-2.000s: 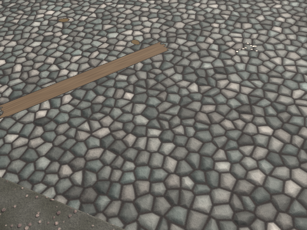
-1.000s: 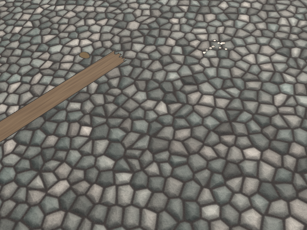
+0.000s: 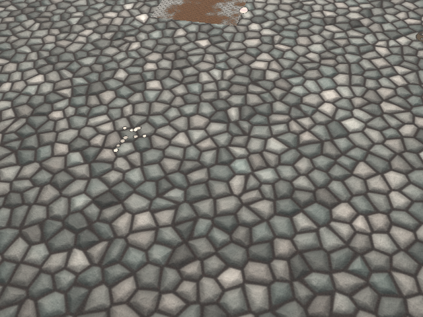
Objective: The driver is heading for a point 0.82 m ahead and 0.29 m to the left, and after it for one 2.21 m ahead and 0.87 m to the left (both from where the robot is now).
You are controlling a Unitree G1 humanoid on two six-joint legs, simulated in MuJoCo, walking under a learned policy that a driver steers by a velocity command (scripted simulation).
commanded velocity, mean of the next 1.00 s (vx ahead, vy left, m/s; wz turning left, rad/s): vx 0.49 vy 0.00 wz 0.48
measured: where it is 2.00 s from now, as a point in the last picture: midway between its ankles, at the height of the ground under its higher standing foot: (95, 212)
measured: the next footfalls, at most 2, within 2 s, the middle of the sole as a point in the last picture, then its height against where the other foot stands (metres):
left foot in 0.34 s outside the picture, level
right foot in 0.82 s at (211, 275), level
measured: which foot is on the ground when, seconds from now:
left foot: up 0.00-0.32, down 0.34-0.82, up 0.84-1.00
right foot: down 0.00-0.36, up 0.38-0.80, down 0.82-1.00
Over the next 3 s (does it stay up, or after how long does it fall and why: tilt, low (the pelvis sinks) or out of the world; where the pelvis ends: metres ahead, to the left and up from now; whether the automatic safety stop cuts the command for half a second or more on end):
stays up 1.15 0.55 -0.01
